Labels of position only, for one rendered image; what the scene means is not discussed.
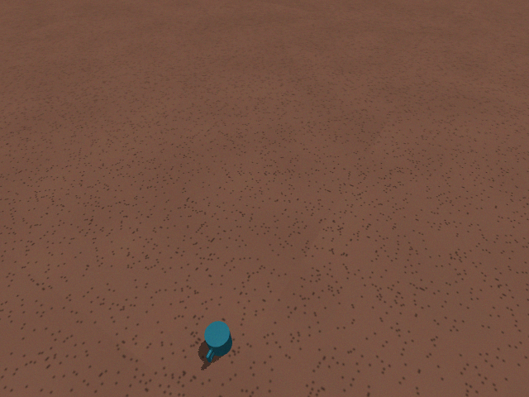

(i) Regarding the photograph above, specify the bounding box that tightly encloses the mug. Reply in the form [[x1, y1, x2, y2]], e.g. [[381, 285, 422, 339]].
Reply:
[[204, 321, 232, 362]]

